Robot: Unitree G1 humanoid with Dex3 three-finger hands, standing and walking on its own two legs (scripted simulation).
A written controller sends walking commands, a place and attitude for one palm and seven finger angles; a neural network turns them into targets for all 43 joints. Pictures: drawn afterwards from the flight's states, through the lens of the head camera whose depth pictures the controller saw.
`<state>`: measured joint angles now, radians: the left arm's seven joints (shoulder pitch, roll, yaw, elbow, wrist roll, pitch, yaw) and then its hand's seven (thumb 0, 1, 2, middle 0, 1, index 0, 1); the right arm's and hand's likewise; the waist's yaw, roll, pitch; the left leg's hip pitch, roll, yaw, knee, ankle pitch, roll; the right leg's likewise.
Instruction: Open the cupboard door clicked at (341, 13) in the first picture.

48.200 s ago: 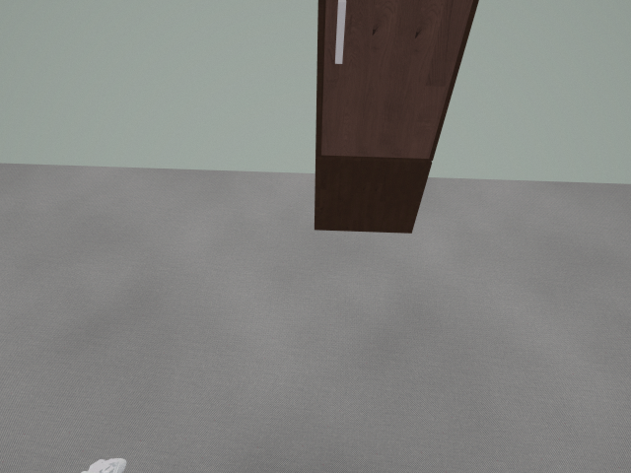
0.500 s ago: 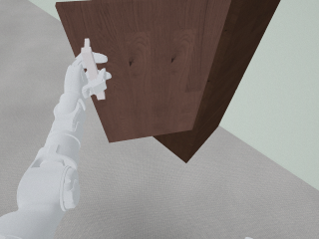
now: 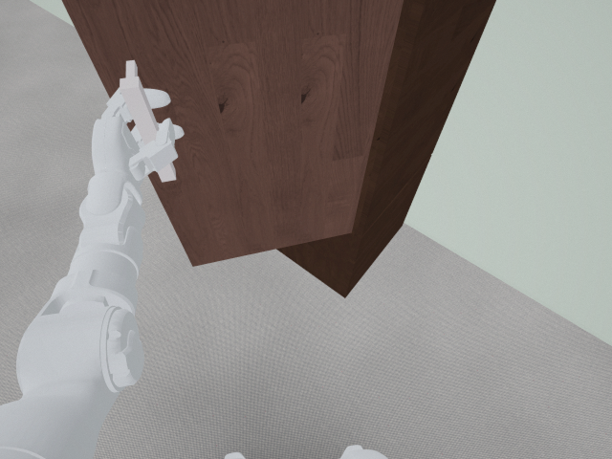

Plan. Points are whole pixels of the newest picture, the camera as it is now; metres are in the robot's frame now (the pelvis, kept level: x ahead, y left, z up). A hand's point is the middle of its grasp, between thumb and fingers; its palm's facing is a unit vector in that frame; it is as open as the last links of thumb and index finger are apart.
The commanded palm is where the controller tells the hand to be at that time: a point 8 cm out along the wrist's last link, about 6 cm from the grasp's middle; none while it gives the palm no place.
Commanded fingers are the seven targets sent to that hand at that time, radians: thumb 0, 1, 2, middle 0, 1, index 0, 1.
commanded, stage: pull the door open along its arc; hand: left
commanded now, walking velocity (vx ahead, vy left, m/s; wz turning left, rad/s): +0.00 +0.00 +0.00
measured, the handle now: (151, 125) +0.54 +0.17 +0.12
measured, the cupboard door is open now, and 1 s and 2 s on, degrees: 53 82 81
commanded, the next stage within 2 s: open thumb and fingers to let go in 1.00 s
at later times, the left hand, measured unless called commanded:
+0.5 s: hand (223, 220) +0.37 +0.07 +0.13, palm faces +0.35 -0.93 +0.05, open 6.0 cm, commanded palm +0.33 +0.11 +0.12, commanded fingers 0.00 0.90 0.90 -0.40 -1.35 -0.40 -1.35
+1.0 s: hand (250, 241) +0.34 +0.04 +0.13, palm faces +0.34 -0.94 +0.00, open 6.0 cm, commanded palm +0.30 +0.08 +0.12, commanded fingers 0.00 0.90 0.90 -0.40 -1.35 -0.40 -1.35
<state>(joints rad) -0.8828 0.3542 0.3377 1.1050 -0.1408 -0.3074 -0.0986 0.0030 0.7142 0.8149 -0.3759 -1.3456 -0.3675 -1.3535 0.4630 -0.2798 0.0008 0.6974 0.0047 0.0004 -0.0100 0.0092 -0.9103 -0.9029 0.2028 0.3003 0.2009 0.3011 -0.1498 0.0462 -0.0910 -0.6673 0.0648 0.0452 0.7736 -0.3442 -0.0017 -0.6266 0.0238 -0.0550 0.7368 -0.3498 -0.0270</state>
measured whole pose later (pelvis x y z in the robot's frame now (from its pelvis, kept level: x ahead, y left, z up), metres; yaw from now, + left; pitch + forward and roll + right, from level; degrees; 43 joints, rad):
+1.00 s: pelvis +0.01 -0.02 +0.02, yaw +3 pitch +1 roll +1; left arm -0.13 -0.13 -0.20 0.16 0.03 0.00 0.55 0.01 0.71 0.75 -0.34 -1.33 -0.34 -1.34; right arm 0.24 -0.19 0.00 0.66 -0.05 0.06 0.00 0.01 -0.91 -0.90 0.20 0.30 0.20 0.30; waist -0.01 0.06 -0.05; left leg -0.33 0.04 0.00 0.61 -0.30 -0.03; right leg -0.29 0.01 -0.10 0.63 -0.36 -0.05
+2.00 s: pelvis +0.00 -0.01 +0.01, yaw +3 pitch +2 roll +0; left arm -0.29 -0.16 -0.22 0.28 0.05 0.04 0.62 -0.01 -0.49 0.30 -0.42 -0.72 -0.40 -0.75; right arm 0.17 -0.18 0.00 0.68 -0.05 0.07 0.01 0.01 -0.91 -0.90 0.20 0.30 0.20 0.30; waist 0.01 0.04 -0.05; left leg -0.38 0.02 0.01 0.66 -0.31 -0.01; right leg -0.34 -0.01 -0.09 0.65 -0.35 -0.03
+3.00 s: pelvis +0.02 -0.01 +0.02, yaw +2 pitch +1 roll +1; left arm 0.19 0.13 -0.07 -0.12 -0.16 -0.04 -0.08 -0.01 -0.50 0.30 -0.23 -0.33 -0.22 -0.34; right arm 0.19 -0.21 0.05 0.55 0.02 -0.03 -0.03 0.01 -0.91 -0.90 0.20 0.30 0.20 0.30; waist 0.01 0.04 -0.04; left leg -0.28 0.04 0.03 0.59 -0.32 -0.02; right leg -0.26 0.01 -0.06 0.60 -0.36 -0.04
